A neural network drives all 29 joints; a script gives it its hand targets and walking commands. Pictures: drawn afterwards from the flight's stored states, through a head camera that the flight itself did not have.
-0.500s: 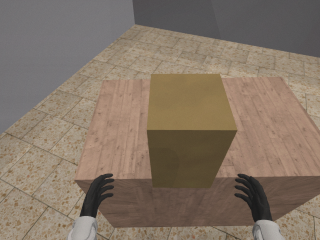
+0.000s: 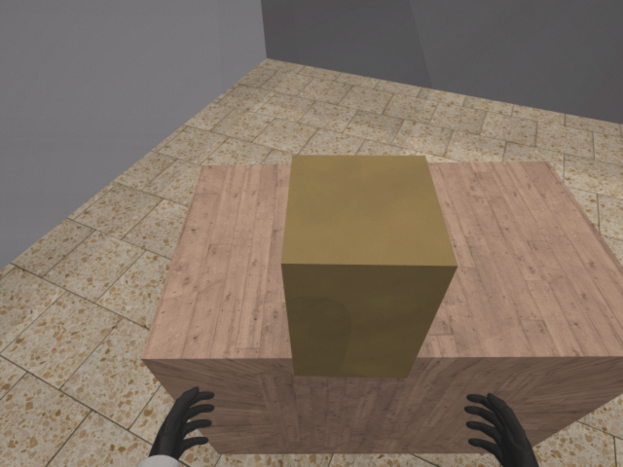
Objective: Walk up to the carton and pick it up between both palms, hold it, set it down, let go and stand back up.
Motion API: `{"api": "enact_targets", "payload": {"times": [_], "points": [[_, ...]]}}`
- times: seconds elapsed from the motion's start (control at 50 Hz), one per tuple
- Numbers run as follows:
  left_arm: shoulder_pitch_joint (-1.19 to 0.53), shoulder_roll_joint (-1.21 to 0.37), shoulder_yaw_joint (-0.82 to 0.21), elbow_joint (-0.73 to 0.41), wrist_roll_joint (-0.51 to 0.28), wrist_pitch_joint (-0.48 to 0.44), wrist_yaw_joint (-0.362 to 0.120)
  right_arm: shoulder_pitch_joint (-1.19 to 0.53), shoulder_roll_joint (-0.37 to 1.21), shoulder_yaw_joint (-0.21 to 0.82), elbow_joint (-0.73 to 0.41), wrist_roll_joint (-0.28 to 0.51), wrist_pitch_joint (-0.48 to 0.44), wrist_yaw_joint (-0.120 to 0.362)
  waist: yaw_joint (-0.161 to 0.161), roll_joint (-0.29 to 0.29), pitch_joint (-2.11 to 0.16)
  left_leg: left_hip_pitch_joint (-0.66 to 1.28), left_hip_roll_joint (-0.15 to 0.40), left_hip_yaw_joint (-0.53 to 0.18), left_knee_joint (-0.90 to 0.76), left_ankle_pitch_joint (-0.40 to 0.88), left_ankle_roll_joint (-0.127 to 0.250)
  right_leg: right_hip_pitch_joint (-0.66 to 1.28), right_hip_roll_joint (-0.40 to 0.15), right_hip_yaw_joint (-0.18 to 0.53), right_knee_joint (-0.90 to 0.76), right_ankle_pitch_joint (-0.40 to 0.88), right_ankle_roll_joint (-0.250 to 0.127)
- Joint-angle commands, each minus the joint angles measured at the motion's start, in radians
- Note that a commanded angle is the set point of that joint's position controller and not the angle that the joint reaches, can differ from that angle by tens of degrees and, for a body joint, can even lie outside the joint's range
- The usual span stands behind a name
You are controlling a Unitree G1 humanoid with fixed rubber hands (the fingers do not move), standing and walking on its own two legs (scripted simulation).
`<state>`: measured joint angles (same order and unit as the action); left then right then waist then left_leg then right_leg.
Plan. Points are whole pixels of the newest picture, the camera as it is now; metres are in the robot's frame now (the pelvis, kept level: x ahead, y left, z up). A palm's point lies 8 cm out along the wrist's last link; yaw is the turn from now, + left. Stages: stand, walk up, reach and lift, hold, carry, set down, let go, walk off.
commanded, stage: set down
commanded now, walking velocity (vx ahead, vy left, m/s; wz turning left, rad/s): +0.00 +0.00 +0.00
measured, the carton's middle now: (354, 275) +0.37 -0.02 +0.03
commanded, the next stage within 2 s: let go in 0.64 s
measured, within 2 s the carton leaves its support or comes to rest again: neither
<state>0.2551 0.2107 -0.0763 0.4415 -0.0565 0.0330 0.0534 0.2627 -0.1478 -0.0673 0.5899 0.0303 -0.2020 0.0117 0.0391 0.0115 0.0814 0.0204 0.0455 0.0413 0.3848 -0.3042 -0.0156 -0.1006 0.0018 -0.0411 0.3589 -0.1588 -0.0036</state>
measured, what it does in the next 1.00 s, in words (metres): stands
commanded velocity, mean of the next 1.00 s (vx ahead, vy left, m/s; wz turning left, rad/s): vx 0.00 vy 0.00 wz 0.00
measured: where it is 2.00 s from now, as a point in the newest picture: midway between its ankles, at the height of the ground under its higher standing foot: outside the picture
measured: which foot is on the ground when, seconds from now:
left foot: down 0.00-1.00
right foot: down 0.00-1.00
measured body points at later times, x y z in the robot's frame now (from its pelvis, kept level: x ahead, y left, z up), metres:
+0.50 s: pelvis +0.00 +0.00 +0.00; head +0.02 +0.01 +0.45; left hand +0.15 +0.23 -0.09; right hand +0.16 -0.22 -0.09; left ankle -0.05 +0.12 -0.74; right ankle +0.03 -0.12 -0.74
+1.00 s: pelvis -0.01 +0.00 +0.00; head +0.00 +0.00 +0.45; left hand +0.15 +0.23 -0.09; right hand +0.16 -0.23 -0.10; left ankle -0.05 +0.12 -0.74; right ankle +0.03 -0.12 -0.74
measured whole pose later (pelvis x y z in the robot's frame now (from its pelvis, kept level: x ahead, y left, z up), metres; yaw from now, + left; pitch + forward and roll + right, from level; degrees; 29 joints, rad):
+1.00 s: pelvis -0.01 +0.00 +0.00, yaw +0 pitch -5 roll -1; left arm 0.21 0.20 -0.02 0.49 -0.01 0.14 0.01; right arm 0.18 -0.17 -0.07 0.74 -0.04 -0.21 0.02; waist 0.03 0.02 0.10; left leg -0.02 0.05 0.04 0.43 -0.32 -0.02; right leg -0.14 0.01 -0.04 0.39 -0.16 0.00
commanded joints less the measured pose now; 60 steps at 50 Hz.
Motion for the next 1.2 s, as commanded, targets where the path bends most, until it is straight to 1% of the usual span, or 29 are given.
{"api": "enact_targets", "payload": {"times": [0.0,0.18,0.36,0.64,1.12,1.14,1.16,1.18], "points": [[-0.102,0.104,0.05,-0.152,0.012,-0.013,0.001,-0.08,-0.099,-0.031,-0.119,-0.011,-0.038,0.001,0.002,-0.003,-0.061,-0.287,-0.034,0.035,-0.103,0.198,-0.009,0.247,0.007,0.07,-0.02,0.097,-0.046],[-0.066,0.1,0.081,-0.135,0.039,0.035,-0.014,-0.067,-0.111,-0.026,-0.045,-0.029,-0.052,0.004,-0.002,0.005,-0.094,-0.241,-0.041,0.044,-0.077,0.303,-0.02,0.246,0.016,0.055,-0.011,0.196,-0.041],[-0.069,0.085,0.096,-0.116,0.057,0.074,-0.026,-0.094,-0.129,-0.029,0.026,-0.048,-0.061,0.007,-0.006,0.016,-0.094,-0.224,-0.035,0.047,-0.064,0.338,-0.031,0.223,0.031,0.031,-0.012,0.189,-0.042],[-0.101,0.075,0.096,-0.098,0.059,0.081,-0.03,-0.13,-0.141,-0.034,0.057,-0.064,-0.066,0.008,-0.008,0.025,-0.099,-0.257,-0.026,0.045,-0.056,0.304,-0.032,0.221,0.036,0.016,0.004,0.153,-0.04],[-0.121,0.115,0.085,-0.08,0.039,0.078,-0.038,-0.143,-0.132,-0.035,0.036,-0.076,-0.034,-0.001,-0.007,0.008,-0.089,-0.341,-0.03,0.05,-0.052,0.193,-0.012,0.25,0.017,0.033,0.032,0.103,-0.025],[0.057,0.14,0.132,0.05,0.13,0.0,-0.05,-0.042,-0.17,-0.029,0.095,-0.046,0.11,0.0,0.014,0.029,-0.126,-0.252,0.037,-0.011,0.035,0.166,0.017,0.014,-0.124,0.076,0.051,0.297,-0.016],[0.06,0.155,0.133,0.068,0.118,-0.036,-0.056,0.005,-0.156,-0.024,0.096,-0.051,0.174,0.001,-0.025,-0.039,-0.146,-0.196,0.042,-0.024,0.062,0.103,0.026,-0.033,-0.122,0.084,0.061,0.344,-0.026],[0.024,0.127,0.127,0.074,0.103,-0.057,-0.062,0.021,-0.149,-0.022,0.1,-0.052,0.201,0.004,-0.042,-0.061,-0.159,-0.204,0.039,-0.029,0.071,0.079,0.028,-0.062,-0.119,0.083,0.082,0.373,-0.03]]}}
